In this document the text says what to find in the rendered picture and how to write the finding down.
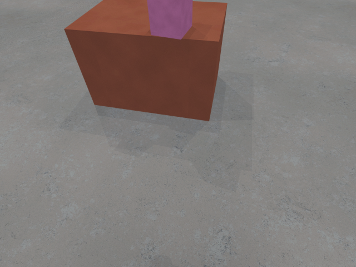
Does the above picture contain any pedestal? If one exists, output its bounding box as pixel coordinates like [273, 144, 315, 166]
[64, 0, 227, 121]

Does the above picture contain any carton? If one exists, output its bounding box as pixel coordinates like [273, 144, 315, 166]
[147, 0, 192, 39]

